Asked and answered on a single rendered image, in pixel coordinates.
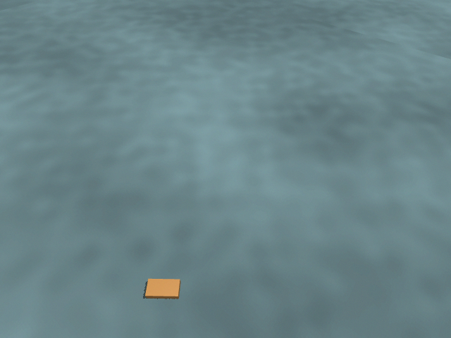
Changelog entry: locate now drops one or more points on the small box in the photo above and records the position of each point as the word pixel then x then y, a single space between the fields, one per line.
pixel 163 289

